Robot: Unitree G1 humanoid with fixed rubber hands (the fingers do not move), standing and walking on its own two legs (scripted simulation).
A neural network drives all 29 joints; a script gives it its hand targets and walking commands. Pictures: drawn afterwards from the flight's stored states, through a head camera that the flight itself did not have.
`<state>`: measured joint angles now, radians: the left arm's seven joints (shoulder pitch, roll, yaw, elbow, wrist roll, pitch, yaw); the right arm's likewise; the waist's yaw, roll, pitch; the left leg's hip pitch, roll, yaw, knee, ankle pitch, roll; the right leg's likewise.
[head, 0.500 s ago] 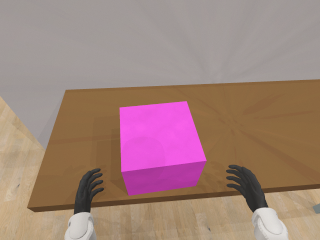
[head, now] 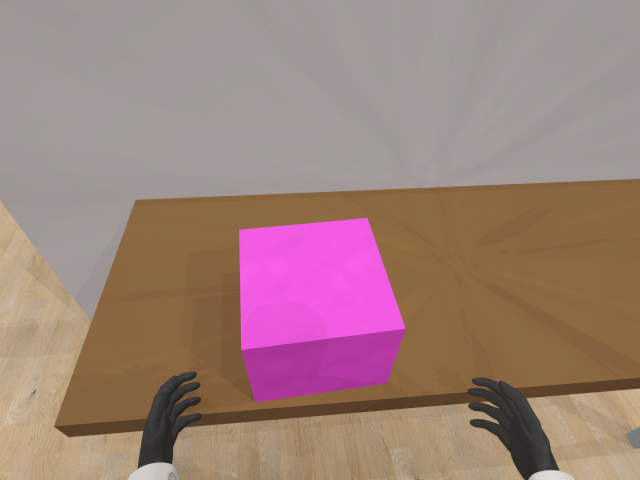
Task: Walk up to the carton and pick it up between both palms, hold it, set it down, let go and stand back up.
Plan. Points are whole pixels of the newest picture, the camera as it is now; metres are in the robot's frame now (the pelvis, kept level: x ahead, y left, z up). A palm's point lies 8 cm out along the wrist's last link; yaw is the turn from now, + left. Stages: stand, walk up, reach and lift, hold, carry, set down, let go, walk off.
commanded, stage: set down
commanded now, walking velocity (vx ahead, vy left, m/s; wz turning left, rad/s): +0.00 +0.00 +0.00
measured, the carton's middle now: (313, 306) +0.39 +0.06 -0.06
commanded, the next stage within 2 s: none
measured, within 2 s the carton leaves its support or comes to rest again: neither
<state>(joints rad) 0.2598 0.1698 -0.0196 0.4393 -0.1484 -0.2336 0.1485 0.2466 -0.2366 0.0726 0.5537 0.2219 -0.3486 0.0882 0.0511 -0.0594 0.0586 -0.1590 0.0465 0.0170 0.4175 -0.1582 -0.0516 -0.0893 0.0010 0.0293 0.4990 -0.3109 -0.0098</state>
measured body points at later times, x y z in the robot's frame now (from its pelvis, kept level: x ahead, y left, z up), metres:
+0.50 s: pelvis +0.02 +0.02 +0.01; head +0.01 +0.03 +0.45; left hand +0.18 +0.25 -0.05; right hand +0.19 -0.20 -0.05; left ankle +0.05 +0.15 -0.74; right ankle -0.02 -0.11 -0.74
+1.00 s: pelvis +0.03 +0.02 +0.01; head +0.02 +0.03 +0.46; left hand +0.19 +0.25 -0.07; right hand +0.19 -0.20 -0.06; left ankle +0.05 +0.15 -0.74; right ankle -0.02 -0.11 -0.74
